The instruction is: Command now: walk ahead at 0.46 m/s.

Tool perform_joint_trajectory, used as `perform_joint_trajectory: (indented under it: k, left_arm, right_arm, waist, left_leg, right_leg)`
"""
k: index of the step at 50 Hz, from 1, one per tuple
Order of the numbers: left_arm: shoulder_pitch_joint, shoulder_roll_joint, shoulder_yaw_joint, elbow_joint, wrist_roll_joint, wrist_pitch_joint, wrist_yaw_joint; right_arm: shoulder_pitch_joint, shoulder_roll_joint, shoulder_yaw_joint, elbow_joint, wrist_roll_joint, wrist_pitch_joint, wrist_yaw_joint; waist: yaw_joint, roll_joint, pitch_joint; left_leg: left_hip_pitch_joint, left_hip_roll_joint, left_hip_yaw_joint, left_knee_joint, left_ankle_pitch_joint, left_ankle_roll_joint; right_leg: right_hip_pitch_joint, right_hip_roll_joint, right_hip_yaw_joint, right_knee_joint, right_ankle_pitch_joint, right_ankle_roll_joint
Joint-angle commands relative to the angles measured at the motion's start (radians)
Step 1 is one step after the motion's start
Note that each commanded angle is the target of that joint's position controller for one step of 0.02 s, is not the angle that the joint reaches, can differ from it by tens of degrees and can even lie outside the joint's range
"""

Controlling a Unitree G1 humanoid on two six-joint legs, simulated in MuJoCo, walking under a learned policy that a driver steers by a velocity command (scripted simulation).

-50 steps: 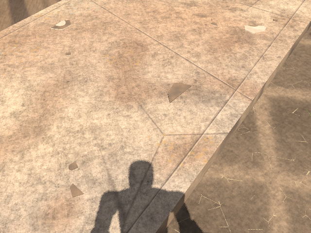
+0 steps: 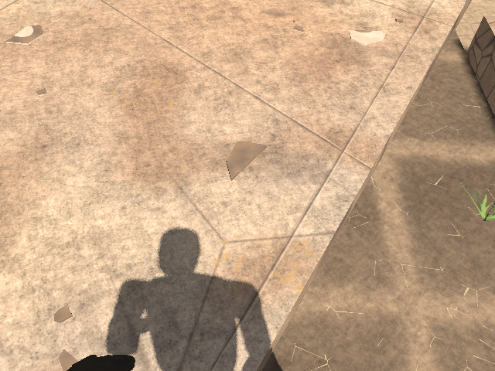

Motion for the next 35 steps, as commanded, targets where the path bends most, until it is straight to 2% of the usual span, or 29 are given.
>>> perform_joint_trajectory:
  k: [1, 2, 3, 4, 5, 6, 7, 8, 9, 10, 12, 13, 15, 18, 19, 20, 21, 23, 24, 26, 27, 28, 29, 30, 31, 32, 33, 34, 35]
  left_arm:
    - [-0.011, 0.112, 0.038, -0.072, 0.005, -0.018, -0.005]
    - [0.111, 0.146, 0.060, -0.038, 0.006, -0.018, -0.002]
    - [0.281, 0.177, 0.082, 0.015, 0.004, -0.012, 0.005]
    - [0.455, 0.261, 0.102, 0.055, 0.012, -0.005, 0.016]
    - [0.505, 0.296, 0.101, 0.086, 0.016, -0.001, 0.005]
    - [0.476, 0.200, 0.080, 0.094, 0.020, 0.000, 0.005]
    - [0.378, 0.155, 0.065, 0.080, 0.019, -0.005, 0.007]
    - [0.278, 0.131, 0.052, 0.059, 0.021, -0.012, 0.004]
    - [0.223, 0.095, 0.039, 0.052, 0.035, -0.022, 0.000]
    - [0.256, 0.060, 0.027, 0.086, 0.051, -0.022, -0.006]
    - [0.319, 0.014, 0.005, 0.144, 0.050, -0.013, -0.016]
    - [0.328, 0.009, -0.006, 0.159, 0.043, -0.012, -0.018]
    - [0.375, 0.005, -0.027, 0.195, 0.041, 0.002, -0.013]
    - [0.375, 0.020, -0.050, 0.189, 0.051, 0.020, 0.017]
    - [0.344, 0.063, -0.047, 0.162, 0.051, 0.016, 0.027]
    - [0.362, 0.081, -0.043, 0.153, 0.048, 0.006, 0.039]
    - [0.401, 0.088, -0.038, 0.165, 0.044, -0.006, 0.046]
    - [0.503, 0.111, -0.023, 0.203, 0.008, -0.006, 0.062]
    - [0.554, 0.144, -0.007, 0.199, 0.024, -0.017, 0.059]
    - [0.586, 0.110, -0.006, 0.205, 0.043, -0.009, 0.055]
    - [0.595, 0.101, -0.006, 0.205, 0.055, -0.005, 0.053]
    - [0.592, 0.087, -0.009, 0.199, 0.066, -0.006, 0.045]
    - [0.529, 0.098, -0.004, 0.176, 0.055, -0.014, 0.035]
    - [0.492, 0.060, -0.007, 0.109, 0.014, -0.029, 0.022]
    - [0.409, 0.063, 0.017, 0.057, 0.037, -0.034, -0.003]
    - [0.416, 0.039, 0.021, 0.028, 0.070, -0.033, -0.010]
    - [0.372, 0.043, 0.022, -0.005, 0.069, -0.025, -0.008]
    - [0.331, 0.040, 0.025, -0.037, 0.070, -0.019, 0.002]
    - [0.357, 0.019, 0.025, -0.042, 0.065, -0.008, 0.015]
  right_arm:
    - [-0.016, -0.202, -0.046, -0.043, 0.007, 0.003, -0.011]
    - [-0.033, -0.206, -0.050, -0.049, 0.005, 0.012, -0.013]
    - [-0.039, -0.195, -0.044, -0.055, 0.000, 0.019, -0.014]
    - [-0.009, -0.146, -0.027, -0.078, -0.020, 0.018, -0.010]
    - [0.130, 0.020, 0.015, -0.064, -0.009, -0.001, 0.009]
    - [0.057, -0.071, -0.010, -0.049, 0.024, -0.028, 0.018]
    - [-0.068, -0.123, -0.025, -0.096, 0.048, -0.043, 0.021]
    - [-0.149, -0.135, -0.028, -0.124, 0.043, -0.050, 0.012]
    - [-0.181, -0.135, -0.038, -0.141, 0.032, -0.046, 0.003]
    - [-0.145, -0.083, -0.031, -0.135, 0.031, -0.032, 0.002]
    - [-0.114, -0.007, -0.016, -0.143, 0.048, 0.000, -0.001]
    - [-0.147, 0.007, -0.005, -0.176, 0.054, 0.012, -0.002]
    - [-0.266, 0.055, 0.029, -0.266, 0.040, 0.025, 0.003]
    - [-0.391, 0.056, 0.077, -0.386, 0.005, 0.003, 0.020]
    - [-0.403, 0.005, 0.076, -0.404, -0.012, -0.003, 0.018]
    - [-0.445, -0.016, 0.068, -0.417, -0.025, -0.012, 0.008]
    - [-0.464, -0.020, 0.065, -0.411, -0.029, -0.013, 0.001]
    - [-0.528, 0.007, 0.077, -0.436, -0.016, -0.013, -0.002]
    - [-0.546, 0.028, 0.082, -0.435, -0.058, 0.041, 0.012]
    - [-0.498, 0.051, 0.083, -0.420, -0.042, 0.067, 0.024]
    - [-0.448, 0.034, 0.073, -0.406, -0.033, 0.065, 0.023]
    - [-0.337, -0.004, 0.053, -0.373, -0.020, 0.052, 0.022]
    - [-0.177, -0.047, 0.033, -0.329, -0.026, 0.034, 0.020]
    - [-0.047, -0.150, -0.006, -0.288, -0.043, 0.023, 0.011]
    - [0.016, -0.250, -0.042, -0.247, -0.046, 0.040, 0.011]
    - [-0.124, -0.257, -0.045, -0.239, -0.028, 0.040, 0.016]
    - [-0.223, -0.180, -0.036, -0.245, -0.028, 0.037, 0.021]
    - [-0.252, -0.113, -0.021, -0.230, -0.041, 0.023, 0.031]
    - [-0.267, -0.055, -0.007, -0.204, -0.043, 0.007, 0.035]
  waist:
    - [0.110, 0.183, 0.028]
    - [0.173, 0.190, -0.056]
    - [0.253, 0.182, -0.150]
    - [0.274, 0.010, -0.306]
    - [0.189, -0.286, -0.449]
    - [0.228, -0.167, -0.370]
    - [0.208, -0.114, -0.187]
    - [0.174, -0.005, -0.106]
    - [0.139, 0.011, -0.061]
    - [0.118, -0.039, -0.059]
    - [0.093, -0.086, -0.025]
    - [0.074, -0.068, 0.014]
    - [0.063, -0.047, 0.070]
    - [0.039, 0.022, 0.075]
    - [0.029, 0.039, 0.054]
    - [0.050, 0.029, 0.005]
    - [0.069, 0.031, -0.034]
    - [0.107, -0.002, -0.031]
    - [0.133, 0.000, -0.003]
    - [0.118, -0.067, -0.020]
    - [0.095, -0.115, -0.057]
    - [0.041, -0.159, -0.114]
    - [-0.053, -0.178, -0.202]
    - [-0.089, -0.009, -0.299]
    - [-0.108, 0.215, -0.289]
    - [0.010, 0.180, -0.187]
    - [0.053, 0.082, -0.053]
    - [0.075, 0.013, 0.019]
    - [0.125, 0.000, 0.045]
  left_leg:
    - [-0.058, 0.252, -0.066, 0.113, 0.890, 0.118]
    - [-0.049, 0.232, -0.046, 0.247, 1.022, 0.106]
    - [-0.152, 0.188, -0.018, 0.441, 1.012, 0.078]
    - [-0.420, 0.110, 0.007, 0.759, 0.588, 0.046]
    - [-0.741, -0.082, -0.056, 1.130, -0.232, -0.009]
    - [-0.844, -0.040, -0.157, 1.305, -0.222, 0.013]
    - [-0.934, 0.009, -0.106, 1.375, -0.149, 0.033]
    - [-0.910, 0.065, -0.083, 1.367, -0.049, 0.045]
    - [-0.872, 0.096, -0.076, 1.349, 0.014, 0.054]
    - [-0.863, 0.100, -0.062, 1.489, -0.015, 0.061]
    - [-1.011, 0.085, -0.036, 1.784, -0.097, 0.084]
    - [-1.120, 0.095, -0.047, 1.861, -0.108, 0.092]
    - [-1.356, 0.088, -0.065, 2.049, -0.082, 0.095]
    - [-1.410, 0.084, -0.084, 1.808, 0.091, 0.064]
    - [-1.285, 0.096, -0.027, 1.562, 0.184, 0.037]
    - [-1.195, 0.103, 0.007, 1.458, 0.239, 0.011]
    - [-1.111, 0.108, 0.048, 1.399, 0.278, 0.003]
    - [-1.125, 0.124, 0.072, 1.216, 0.237, 0.018]
    - [-1.087, 0.080, 0.156, 1.168, 0.036, 0.052]
    - [-0.970, 0.013, 0.213, 1.035, -0.153, 0.111]
    - [-0.888, -0.039, 0.234, 0.993, -0.235, 0.134]
    - [-0.776, -0.089, 0.207, 0.913, -0.253, 0.161]
    - [-0.553, -0.062, 0.085, 0.809, -0.157, 0.203]
    - [-0.314, 0.156, -0.344, 0.630, -0.357, 0.285]
    - [-0.227, 0.300, -0.887, 0.199, -0.462, 0.350]
    - [-0.298, 0.337, -0.970, 0.141, -0.539, 0.341]
    - [-0.451, 0.331, -0.823, 0.164, -0.581, 0.309]
    - [-0.571, 0.306, -0.674, 0.176, -0.510, 0.261]
    - [-0.643, 0.265, -0.538, 0.172, -0.351, 0.220]
  right_leg:
    - [0.144, 0.046, -0.019, -0.040, -0.039, -0.054]
    - [0.291, 0.077, -0.040, -0.056, -0.035, -0.077]
    - [0.545, 0.073, -0.036, -0.065, 0.001, -0.097]
    - [0.886, -0.146, 0.242, -0.034, 0.015, -0.153]
    - [1.116, -0.354, 0.700, -0.210, -0.198, -0.324]
    - [1.012, -0.307, 0.744, -0.309, -0.380, -0.287]
    - [0.849, -0.275, 0.586, -0.327, -0.397, -0.241]
    - [0.675, -0.247, 0.479, -0.359, -0.327, -0.216]
    - [0.542, -0.219, 0.407, -0.391, -0.263, -0.208]
    - [0.483, -0.208, 0.379, -0.405, -0.237, -0.217]
    - [0.424, -0.205, 0.342, -0.402, -0.268, -0.226]
    - [0.383, -0.207, 0.319, -0.404, -0.313, -0.214]
    - [0.332, -0.220, 0.304, -0.377, -0.375, -0.188]
    - [0.220, -0.155, 0.199, -0.387, -0.342, -0.142]
    - [0.151, -0.108, 0.140, -0.433, -0.283, -0.144]
    - [0.160, -0.108, 0.145, -0.467, -0.190, -0.163]
    - [0.195, -0.120, 0.129, -0.507, -0.070, -0.177]
    - [0.417, -0.157, 0.123, -0.528, 0.091, -0.180]
    - [0.501, -0.140, 0.070, -0.512, 0.241, -0.184]
    - [0.612, -0.153, 0.020, -0.387, 0.673, -0.169]
    - [0.649, -0.172, 0.011, -0.287, 0.967, -0.158]
    - [0.696, -0.194, 0.026, -0.131, 1.188, -0.151]
    - [0.620, -0.191, 0.000, 0.088, 1.183, -0.121]
    - [0.300, -0.076, -0.053, 0.414, 0.836, -0.054]
    - [0.034, 0.129, 0.024, 0.730, -0.234, -0.028]
    - [-0.109, 0.097, 0.205, 0.913, -0.274, -0.056]
    - [-0.153, 0.051, 0.158, 0.951, -0.238, -0.068]
    - [-0.154, 0.020, 0.134, 0.906, -0.222, -0.080]
    - [-0.107, 0.002, 0.132, 0.866, -0.219, -0.071]
Keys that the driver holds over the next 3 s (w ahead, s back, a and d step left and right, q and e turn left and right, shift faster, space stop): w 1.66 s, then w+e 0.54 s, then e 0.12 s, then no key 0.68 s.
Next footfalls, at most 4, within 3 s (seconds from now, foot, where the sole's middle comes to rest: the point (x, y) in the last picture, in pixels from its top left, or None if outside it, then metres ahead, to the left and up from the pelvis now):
0.06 right None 0.22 -0.13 -0.77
0.58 left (204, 348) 0.49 0.06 -0.66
1.16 right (269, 216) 0.86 -0.14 -0.66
1.68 left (193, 134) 1.21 0.07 -0.66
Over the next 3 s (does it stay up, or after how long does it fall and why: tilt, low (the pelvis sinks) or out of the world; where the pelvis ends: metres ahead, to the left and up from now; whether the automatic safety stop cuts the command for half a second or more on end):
stays up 1.52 -0.12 0.11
